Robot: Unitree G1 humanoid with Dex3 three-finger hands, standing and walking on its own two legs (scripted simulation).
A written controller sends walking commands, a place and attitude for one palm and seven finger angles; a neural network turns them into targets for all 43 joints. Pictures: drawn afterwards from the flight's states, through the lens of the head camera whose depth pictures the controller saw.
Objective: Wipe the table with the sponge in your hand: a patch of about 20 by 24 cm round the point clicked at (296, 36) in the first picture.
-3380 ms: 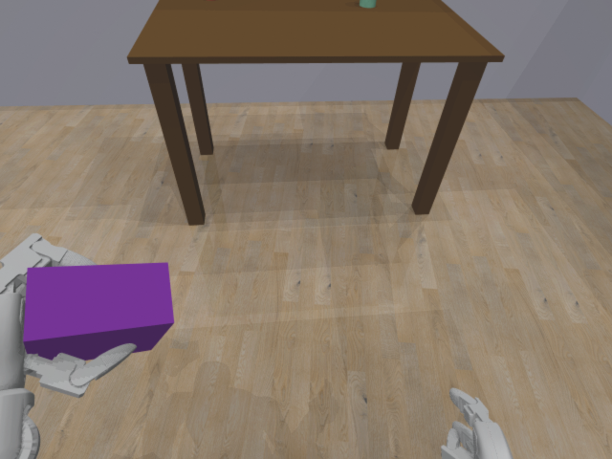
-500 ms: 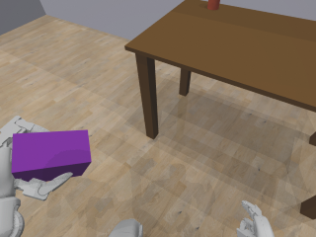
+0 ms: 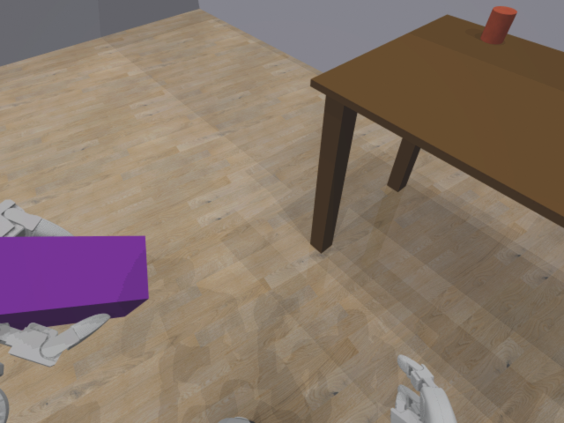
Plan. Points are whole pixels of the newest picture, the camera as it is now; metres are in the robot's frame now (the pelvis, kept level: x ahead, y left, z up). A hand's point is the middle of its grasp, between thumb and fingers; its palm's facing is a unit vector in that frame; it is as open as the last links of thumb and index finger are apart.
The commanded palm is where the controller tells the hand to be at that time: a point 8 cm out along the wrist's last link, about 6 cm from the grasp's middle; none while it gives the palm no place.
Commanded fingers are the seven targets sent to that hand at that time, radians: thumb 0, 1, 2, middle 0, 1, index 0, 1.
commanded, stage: walk to a spot facing it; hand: left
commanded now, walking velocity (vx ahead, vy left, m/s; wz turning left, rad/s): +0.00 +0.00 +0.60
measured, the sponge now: (94, 283) +0.22 +0.21 +0.17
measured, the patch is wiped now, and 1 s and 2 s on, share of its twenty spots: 0.00 0.00 0.00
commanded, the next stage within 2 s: turn to face it in 1.80 s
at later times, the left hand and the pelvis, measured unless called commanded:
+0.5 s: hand out of the picture +0.06 +0.28 +0.18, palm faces +0.65 -0.65 -0.38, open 10.4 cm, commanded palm -0.01 +0.30 +0.18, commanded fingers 0.00 0.10 1.30 -1.20 -1.60 -1.20 -1.60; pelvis -0.07 -0.02 +0.00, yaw +18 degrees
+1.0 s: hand out of the picture +0.02 +0.24 +0.18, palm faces +0.72 -0.49 -0.49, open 10.4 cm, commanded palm -0.05 +0.25 +0.18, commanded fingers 0.00 0.10 1.30 -1.20 -1.60 -1.20 -1.60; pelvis -0.04 -0.07 +0.01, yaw +32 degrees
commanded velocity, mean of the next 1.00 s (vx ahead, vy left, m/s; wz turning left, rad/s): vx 0.26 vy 0.00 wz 0.48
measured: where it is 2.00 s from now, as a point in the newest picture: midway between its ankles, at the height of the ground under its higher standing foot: outside the picture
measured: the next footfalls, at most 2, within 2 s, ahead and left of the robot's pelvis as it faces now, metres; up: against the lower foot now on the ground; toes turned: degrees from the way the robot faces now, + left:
right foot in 0.02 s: +0.04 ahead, -0.12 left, +0.00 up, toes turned -4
left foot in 0.40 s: -0.06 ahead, +0.11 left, +0.00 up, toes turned +21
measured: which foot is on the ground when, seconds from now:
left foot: down 0.00-0.02, up 0.04-0.38, down 0.40-0.78, up 0.80-1.00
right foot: up 0.00-0.00, down 0.02-0.40, up 0.42-0.76, down 0.78-1.00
